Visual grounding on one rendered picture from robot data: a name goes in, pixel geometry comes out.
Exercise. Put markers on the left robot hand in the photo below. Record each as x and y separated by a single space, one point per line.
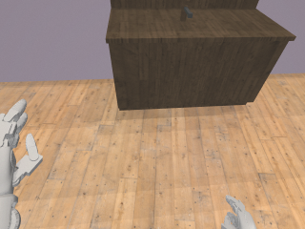
11 125

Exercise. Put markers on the counter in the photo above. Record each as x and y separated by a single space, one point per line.
161 59

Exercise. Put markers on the tap lever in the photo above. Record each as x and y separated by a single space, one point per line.
189 14

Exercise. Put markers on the left robot forearm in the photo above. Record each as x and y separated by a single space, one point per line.
9 217

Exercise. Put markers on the right robot hand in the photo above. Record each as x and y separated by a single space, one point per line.
241 220

